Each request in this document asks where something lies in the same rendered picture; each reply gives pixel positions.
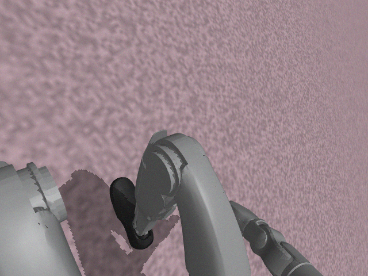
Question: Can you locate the right robot foot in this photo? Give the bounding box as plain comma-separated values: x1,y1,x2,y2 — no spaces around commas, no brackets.
110,177,154,250

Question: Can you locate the right robot hand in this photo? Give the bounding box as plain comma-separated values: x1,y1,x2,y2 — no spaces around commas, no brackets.
229,201,258,237

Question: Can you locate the right robot arm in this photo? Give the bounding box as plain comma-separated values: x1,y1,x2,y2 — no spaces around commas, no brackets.
243,218,323,276

